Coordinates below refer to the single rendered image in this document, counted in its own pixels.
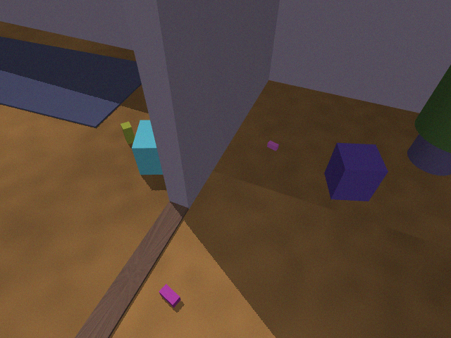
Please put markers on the potted plant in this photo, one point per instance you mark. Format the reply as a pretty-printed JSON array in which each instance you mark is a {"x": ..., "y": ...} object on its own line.
[{"x": 431, "y": 150}]

